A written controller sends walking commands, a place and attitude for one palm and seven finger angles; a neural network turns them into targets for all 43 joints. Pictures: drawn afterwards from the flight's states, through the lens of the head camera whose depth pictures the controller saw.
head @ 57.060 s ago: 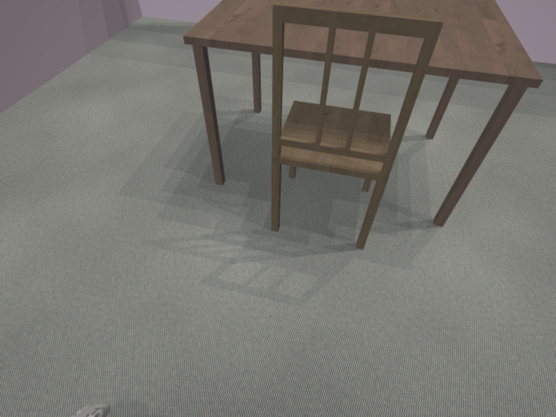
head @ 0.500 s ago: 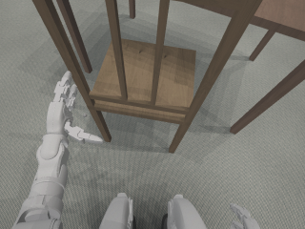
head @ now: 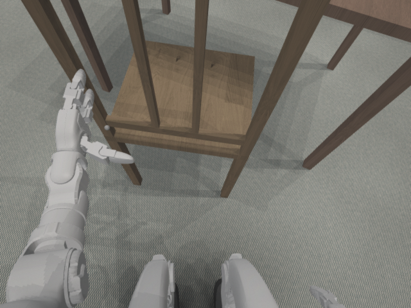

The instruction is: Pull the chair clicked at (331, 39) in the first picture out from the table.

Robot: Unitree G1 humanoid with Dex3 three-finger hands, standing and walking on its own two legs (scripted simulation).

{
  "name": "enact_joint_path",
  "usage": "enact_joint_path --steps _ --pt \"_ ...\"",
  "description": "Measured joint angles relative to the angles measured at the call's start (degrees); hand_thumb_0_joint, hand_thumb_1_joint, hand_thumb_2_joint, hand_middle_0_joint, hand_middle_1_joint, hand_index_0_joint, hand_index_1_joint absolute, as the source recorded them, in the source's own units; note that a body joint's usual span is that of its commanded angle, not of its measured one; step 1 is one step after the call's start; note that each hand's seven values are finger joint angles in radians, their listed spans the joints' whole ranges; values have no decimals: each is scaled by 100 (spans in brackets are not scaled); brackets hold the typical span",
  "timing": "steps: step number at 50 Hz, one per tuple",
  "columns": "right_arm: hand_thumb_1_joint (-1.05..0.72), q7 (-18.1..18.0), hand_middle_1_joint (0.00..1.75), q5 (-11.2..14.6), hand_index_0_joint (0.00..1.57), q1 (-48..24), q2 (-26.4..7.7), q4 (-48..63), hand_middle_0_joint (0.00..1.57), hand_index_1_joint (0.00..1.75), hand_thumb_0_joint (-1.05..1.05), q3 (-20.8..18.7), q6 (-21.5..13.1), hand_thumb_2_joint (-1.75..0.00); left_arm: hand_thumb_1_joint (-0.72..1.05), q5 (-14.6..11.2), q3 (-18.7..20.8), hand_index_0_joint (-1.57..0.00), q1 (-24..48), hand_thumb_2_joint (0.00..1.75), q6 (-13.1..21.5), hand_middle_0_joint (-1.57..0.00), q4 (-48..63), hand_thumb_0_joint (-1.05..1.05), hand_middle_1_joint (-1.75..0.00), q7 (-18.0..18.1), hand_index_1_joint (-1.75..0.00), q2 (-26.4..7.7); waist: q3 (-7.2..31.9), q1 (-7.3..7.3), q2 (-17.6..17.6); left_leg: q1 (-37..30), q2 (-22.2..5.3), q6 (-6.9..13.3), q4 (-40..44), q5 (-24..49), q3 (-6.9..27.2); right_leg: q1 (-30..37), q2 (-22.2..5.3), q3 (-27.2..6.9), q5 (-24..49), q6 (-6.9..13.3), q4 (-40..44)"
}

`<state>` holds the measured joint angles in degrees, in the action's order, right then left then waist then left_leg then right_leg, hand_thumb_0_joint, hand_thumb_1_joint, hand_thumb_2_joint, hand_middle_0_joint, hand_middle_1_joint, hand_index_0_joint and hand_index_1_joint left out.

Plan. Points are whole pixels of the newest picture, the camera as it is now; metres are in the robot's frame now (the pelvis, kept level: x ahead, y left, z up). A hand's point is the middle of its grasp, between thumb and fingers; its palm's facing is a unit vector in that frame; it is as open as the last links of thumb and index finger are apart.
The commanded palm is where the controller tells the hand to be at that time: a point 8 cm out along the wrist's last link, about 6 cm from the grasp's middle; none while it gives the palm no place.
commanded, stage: push the fingers through the gap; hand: left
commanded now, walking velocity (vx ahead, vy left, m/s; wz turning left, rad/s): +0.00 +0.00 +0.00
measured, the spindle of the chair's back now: (145, 72) +0.55 +0.11 +0.07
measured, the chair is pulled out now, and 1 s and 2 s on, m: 0.13 0.12 0.12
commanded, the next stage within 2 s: hook a spindle and tug to test in 0.42 s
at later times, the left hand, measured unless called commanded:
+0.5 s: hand (103, 126) +0.45 +0.19 +0.02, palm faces +0.04 -1.00 -0.04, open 16.8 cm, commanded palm +0.43 +0.24 +0.03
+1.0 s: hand (102, 125) +0.46 +0.19 +0.02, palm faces +0.03 -1.00 -0.02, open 13.6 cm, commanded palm +0.43 +0.23 +0.03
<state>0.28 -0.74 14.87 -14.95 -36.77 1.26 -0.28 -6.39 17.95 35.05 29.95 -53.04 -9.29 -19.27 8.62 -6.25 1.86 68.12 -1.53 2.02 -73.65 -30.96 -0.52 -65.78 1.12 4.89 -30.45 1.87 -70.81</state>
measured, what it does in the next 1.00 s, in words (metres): stands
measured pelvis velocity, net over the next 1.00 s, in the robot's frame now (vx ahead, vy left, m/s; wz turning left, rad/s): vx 0.01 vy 0.01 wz -0.01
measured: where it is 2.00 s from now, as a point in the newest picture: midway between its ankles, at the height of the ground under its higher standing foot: outside the picture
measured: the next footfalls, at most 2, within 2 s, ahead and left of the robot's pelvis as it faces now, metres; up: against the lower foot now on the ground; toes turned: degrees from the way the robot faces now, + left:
none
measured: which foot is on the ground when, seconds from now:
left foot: down 0.00-1.00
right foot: down 0.00-1.00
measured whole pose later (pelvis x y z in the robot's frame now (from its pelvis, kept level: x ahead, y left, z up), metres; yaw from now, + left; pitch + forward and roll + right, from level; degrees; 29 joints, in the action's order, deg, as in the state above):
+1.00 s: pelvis +0.01 +0.01 +0.00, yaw -1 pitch +26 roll -4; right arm 0.9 -0.9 15.1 -14.3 -36.1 1.4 1.4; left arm -6.8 17.8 35.3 29.9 -53.0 -9.7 -19.4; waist 8.8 -6.6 1.6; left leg 68.0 -1.4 3.1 -73.5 -31.4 -0.8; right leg -65.2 1.1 4.4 -30.2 0.7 -69.6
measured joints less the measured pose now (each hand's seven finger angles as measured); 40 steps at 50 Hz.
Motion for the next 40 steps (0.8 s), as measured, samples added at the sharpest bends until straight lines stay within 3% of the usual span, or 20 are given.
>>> enact_joint_path --steps 10,29,34,40 --pt "-90 1 30 2 20 121 -3 -51 20 30 0 13 96 -90 -50 -11 182 -8 217 30 60 -8 -302 -1 -9 -192 -9 -191 -22 -48 -11 75 -30 -21 -47 8 27 -70 30 25 16 27 -32" --pt "-90 26 30 0 20 60 11 44 20 30 0 32 101 -90 -50 -41 155 -9 119 30 56 -6 -222 -1 -9 -189 -10 -170 -14 -68 -20 36 -23 30 -19 3 3 -16 30 -6 44 -30 41" --pt "-90 39 30 -6 20 49 20 50 20 30 0 29 120 -90 -50 -63 123 -11 64 30 5 -9 -106 -1 -18 -127 -19 -117 4 -43 -22 9 -10 53 8 -5 -11 17 20 -21 44 -56 78" --pt "-90 57 30 5 20 49 37 50 20 30 0 22 141 -90 -50 -72 -19 -17 21 30 -14 -17 -78 -1 -42 -99 -43 -45 13 -9 -19 -46 12 78 49 -11 -14 84 2 -26 42 -84 135"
